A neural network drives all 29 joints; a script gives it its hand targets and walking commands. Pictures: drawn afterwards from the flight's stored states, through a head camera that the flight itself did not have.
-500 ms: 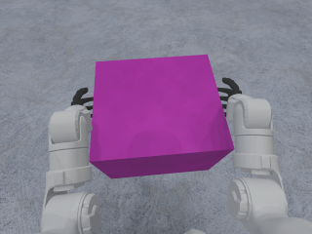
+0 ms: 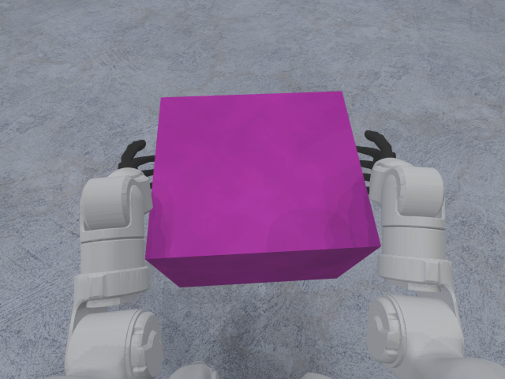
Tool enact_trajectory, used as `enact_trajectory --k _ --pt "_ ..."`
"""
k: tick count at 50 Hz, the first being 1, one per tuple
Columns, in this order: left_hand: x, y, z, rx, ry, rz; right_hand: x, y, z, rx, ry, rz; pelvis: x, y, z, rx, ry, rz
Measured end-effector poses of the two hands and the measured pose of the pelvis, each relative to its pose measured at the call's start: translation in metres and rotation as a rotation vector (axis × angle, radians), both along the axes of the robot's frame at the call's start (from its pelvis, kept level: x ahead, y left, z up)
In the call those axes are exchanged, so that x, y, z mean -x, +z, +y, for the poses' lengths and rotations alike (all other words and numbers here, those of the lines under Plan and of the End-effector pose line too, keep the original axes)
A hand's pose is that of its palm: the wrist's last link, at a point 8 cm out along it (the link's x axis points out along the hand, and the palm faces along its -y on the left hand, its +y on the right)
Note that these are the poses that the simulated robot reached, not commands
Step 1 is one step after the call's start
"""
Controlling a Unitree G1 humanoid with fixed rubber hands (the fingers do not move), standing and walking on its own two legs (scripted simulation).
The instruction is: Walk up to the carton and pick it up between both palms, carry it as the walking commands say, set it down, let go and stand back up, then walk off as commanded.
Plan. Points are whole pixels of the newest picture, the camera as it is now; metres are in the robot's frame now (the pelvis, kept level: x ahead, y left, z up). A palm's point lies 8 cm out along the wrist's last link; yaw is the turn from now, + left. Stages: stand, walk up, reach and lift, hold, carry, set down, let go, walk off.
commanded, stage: carry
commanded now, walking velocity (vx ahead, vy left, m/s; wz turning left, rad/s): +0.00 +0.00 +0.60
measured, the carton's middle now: (255, 195) +0.40 -0.03 +0.03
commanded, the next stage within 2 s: none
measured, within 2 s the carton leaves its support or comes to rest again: neither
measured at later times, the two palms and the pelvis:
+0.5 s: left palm (7, 318) +0.19 +0.25 +0.12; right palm (305, 212) +0.31 -0.10 +0.11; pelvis -0.10 -0.02 +0.00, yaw +17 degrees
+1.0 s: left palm out of the picture +0.00 +0.32 +0.12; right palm (217, 285) +0.22 +0.03 +0.11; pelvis -0.19 -0.05 -0.01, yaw +33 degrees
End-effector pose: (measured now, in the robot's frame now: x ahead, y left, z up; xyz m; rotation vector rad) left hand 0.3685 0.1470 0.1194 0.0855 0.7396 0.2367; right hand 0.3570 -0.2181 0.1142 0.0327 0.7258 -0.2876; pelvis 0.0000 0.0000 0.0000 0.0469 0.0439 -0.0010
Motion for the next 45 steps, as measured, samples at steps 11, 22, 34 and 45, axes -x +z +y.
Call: enact_trajectory --k 11,22,34,45 --pt "0.071 -0.020 0.087 0.040 0.144 0.048 0.018 -0.004 0.089 0.063 0.161 0.049 0.040 -0.008 0.016 0.033 0.104 0.011" --pt "0.154 0.002 0.110 -0.009 0.330 0.014 0.039 -0.007 0.125 0.008 0.349 0.013 0.089 -0.006 -0.014 0.055 0.247 0.006" --pt "0.217 0.008 0.128 0.002 0.387 -0.009 0.072 0.014 0.153 0.027 0.420 -0.013 0.136 -0.006 -0.006 0.006 0.421 0.004" --pt "0.330 -0.014 0.180 0.038 0.595 0.046 0.125 -0.006 0.235 0.069 0.621 0.041 0.179 -0.009 -0.024 0.045 0.518 0.013"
